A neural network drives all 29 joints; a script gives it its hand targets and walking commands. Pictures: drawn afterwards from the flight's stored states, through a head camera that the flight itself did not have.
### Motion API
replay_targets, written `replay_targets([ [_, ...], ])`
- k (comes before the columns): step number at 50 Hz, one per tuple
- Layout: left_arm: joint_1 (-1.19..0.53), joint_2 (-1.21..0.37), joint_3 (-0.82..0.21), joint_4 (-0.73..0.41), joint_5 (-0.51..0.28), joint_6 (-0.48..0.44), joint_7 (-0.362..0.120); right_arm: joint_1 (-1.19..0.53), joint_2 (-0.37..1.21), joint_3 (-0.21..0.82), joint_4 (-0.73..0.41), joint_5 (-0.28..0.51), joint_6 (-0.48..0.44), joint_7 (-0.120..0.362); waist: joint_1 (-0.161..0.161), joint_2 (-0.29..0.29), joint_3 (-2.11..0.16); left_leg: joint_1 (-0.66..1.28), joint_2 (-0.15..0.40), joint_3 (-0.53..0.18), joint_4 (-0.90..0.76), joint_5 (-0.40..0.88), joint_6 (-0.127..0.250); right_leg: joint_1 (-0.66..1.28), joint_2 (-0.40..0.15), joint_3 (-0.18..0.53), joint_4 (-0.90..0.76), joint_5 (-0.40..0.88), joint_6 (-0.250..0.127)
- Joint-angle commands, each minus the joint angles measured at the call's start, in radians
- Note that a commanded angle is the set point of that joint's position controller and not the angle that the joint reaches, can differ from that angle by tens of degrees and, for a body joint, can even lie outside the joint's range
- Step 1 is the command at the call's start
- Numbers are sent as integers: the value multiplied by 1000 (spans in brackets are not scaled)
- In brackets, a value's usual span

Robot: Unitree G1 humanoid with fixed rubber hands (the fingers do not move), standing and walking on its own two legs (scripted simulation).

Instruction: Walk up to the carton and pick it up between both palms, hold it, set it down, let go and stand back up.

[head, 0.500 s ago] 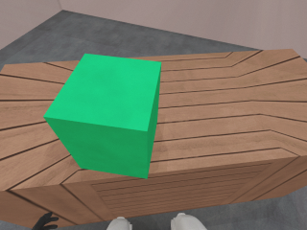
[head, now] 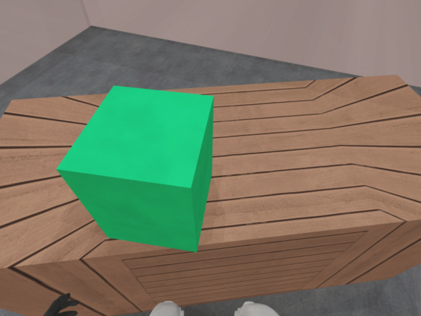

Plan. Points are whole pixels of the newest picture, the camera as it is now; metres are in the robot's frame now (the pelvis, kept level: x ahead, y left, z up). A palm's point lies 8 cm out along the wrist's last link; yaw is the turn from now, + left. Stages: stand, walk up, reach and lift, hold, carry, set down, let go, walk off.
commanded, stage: walk up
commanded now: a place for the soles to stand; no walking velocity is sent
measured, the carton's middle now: (156, 172) +0.39 +0.13 +0.05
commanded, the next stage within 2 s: none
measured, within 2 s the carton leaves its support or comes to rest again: neither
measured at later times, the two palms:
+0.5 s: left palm out of the picture +0.10 +0.33 -0.10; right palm out of the picture +0.02 -0.33 -0.08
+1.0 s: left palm out of the picture +0.06 +0.31 -0.07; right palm out of the picture -0.01 -0.35 -0.09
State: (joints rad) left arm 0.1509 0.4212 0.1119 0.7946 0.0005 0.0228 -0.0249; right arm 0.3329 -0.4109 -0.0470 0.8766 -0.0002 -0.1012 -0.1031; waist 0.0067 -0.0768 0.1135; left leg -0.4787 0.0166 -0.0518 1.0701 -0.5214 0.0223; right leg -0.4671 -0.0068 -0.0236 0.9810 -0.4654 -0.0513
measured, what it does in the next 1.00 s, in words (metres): steps on the spot: left foot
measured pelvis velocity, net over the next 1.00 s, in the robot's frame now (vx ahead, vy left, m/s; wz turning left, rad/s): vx -0.06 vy -0.02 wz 0.02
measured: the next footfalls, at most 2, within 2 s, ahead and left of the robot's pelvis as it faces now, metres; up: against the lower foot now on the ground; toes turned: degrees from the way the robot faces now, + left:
left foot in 0.14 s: +0.06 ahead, +0.17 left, +0.00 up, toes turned -1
left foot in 1.18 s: +0.02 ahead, +0.15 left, +0.00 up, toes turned +0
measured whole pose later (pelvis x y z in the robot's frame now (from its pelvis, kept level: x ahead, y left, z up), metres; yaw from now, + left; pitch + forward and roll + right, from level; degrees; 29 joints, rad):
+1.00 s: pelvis -0.06 -0.02 +0.00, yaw +1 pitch -3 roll +2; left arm 0.12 0.42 0.11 0.78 0.00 0.03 -0.02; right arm 0.31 -0.41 -0.05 0.88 0.00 -0.08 -0.11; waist 0.01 -0.04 0.14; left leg -0.52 0.01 -0.06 1.14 -0.51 0.03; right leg -0.47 -0.01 -0.08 0.94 -0.42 -0.07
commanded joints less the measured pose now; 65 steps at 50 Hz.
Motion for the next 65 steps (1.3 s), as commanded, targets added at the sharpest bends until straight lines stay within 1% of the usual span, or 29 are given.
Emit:
replay_targets([
  [1,-56,233,52,-111,54,-16,5,48,-262,-62,-25,0,8,2,23,-85,-88,-169,6,76,14,-62,28,220,-253,329,-476,221,-128],
  [3,-25,237,45,-101,58,-14,0,86,-249,-52,-23,8,-5,0,16,-106,-110,-91,11,85,-160,18,34,197,-259,336,-418,277,-146],
  [5,-129,216,36,-125,48,1,-10,210,-250,-68,32,-11,-21,-8,-61,-52,-107,187,5,87,-358,203,56,-14,-181,156,-240,262,-104],
  [6,-162,183,26,-152,37,3,-5,269,-297,-79,36,-18,-27,-13,-91,135,-122,226,87,-132,-470,319,75,-112,-97,67,-60,196,-51],
  [7,-127,127,6,-140,18,13,-1,186,-392,-100,2,-36,-25,-10,-60,342,-43,187,274,-575,-640,202,161,-266,-2,35,103,-62,21],
  [9,-153,211,37,-133,45,30,-2,60,-450,-102,-23,-32,-18,-21,-42,129,-1,9,368,-778,-665,122,311,-172,-20,147,207,-204,30],
  [14,59,213,77,-50,47,4,-12,-78,-317,-64,-64,-25,-3,-16,71,245,-120,-30,213,-370,-358,536,175,149,-22,98,-146,93,14],
  [16,101,319,97,-55,53,-17,-3,-53,-238,-44,-82,-3,15,-13,113,-178,-117,-308,-47,-26,54,176,45,314,-245,432,-580,-26,4],
  [17,54,296,80,-70,51,-19,-2,-91,-256,-49,-91,-8,23,-23,108,-68,-80,-315,-72,19,102,-101,34,245,-376,586,-635,36,-84],
  [23,-88,219,43,-130,60,-5,-1,98,-242,-54,-29,6,1,-9,-5,-88,-89,-83,-3,99,-84,12,35,149,-249,261,-376,435,-187],
  [25,-171,211,33,-154,44,15,-8,220,-254,-65,17,1,-9,-10,-80,-28,-138,212,-15,114,-295,194,50,-45,-180,142,-217,277,-125],
  [26,-157,164,20,-170,44,17,-8,269,-278,-80,13,-18,-19,-9,-91,95,-150,241,59,-102,-487,162,85,-109,-113,82,-34,166,-70],
  [27,-156,122,20,-166,39,20,-10,259,-385,-102,7,-46,-24,-20,-83,299,-111,250,242,-538,-584,290,167,-267,9,38,172,35,10],
  [28,-153,181,33,-178,28,29,5,142,-454,-109,-47,-30,-13,-29,-50,286,-69,129,390,-782,-652,273,311,-264,17,106,224,-215,29],
  [29,-187,228,31,-175,59,36,1,64,-479,-124,-65,-34,-9,-35,-59,249,-62,82,372,-810,-644,221,336,-242,1,167,311,-219,29],
  [32,-166,213,48,-146,45,33,-18,-29,-412,-102,-67,-39,-5,-54,-12,160,-7,-52,309,-581,-499,416,291,-151,-57,145,228,-120,17],
  [35,21,197,70,-84,37,23,-23,-97,-360,-88,-91,-40,-4,-38,59,270,-111,-89,246,-391,-385,358,189,125,-59,116,-102,21,7],
  [36,68,215,79,-59,39,8,-17,-29,-325,-70,-69,-36,6,-25,70,185,-153,-97,145,-246,-256,432,140,238,-6,74,-232,26,7],
  [37,120,259,92,-46,62,1,-9,-19,-247,-48,-90,-26,20,-23,99,-34,-142,-309,27,-132,4,282,81,368,-106,268,-427,-49,6],
  [38,54,298,93,-88,53,-3,-3,-65,-210,-46,-93,-10,29,-38,105,-222,-78,-419,-96,23,138,-102,36,272,-357,535,-648,-66,-17],
  [41,-3,292,91,-92,45,-8,9,-79,-277,-61,-64,-5,34,-27,70,-7,-17,-359,-29,-36,195,-39,35,210,-356,531,-639,-47,-19],
  [43,-40,253,76,-105,52,-10,14,6,-287,-59,-34,-3,35,-9,55,-39,-33,-293,-8,-32,192,20,28,208,-310,451,-593,-74,-50],
  [44,-25,252,80,-102,54,-16,12,34,-269,-66,-28,0,36,-6,50,-87,-40,-319,-3,-22,162,14,26,277,-275,419,-566,-20,14],
  [52,9,210,52,-102,50,-15,17,17,-276,-56,-21,4,25,-2,69,-111,-90,-243,9,30,27,-1,-9,302,-280,314,-519,204,-80],
  [56,-106,240,41,-139,55,6,-10,146,-277,-78,6,-17,7,9,-22,-117,-143,140,5,142,-204,129,29,-5,-256,223,-473,-89,-141],
  [58,-151,161,34,-129,50,20,-5,308,-283,-88,72,-37,-7,4,-96,158,-94,258,7,-36,-454,116,56,-154,-116,79,-86,-104,-55],
  [59,-149,94,0,-145,27,28,-1,205,-380,-101,11,-49,-6,-1,-81,364,-24,211,231,-515,-615,82,129,-340,-13,9,146,-159,4],
  [60,-138,146,21,-129,30,39,9,103,-439,-107,-50,-47,0,-10,-45,271,-20,59,339,-841,-785,-138,230,-301,5,119,191,-186,35],
  [65,-80,247,72,-96,56,37,-22,-1,-404,-116,-73,-53,3,-18,-35,220,-16,4,227,-677,-630,-156,247,-190,-43,133,279,-60,55],
])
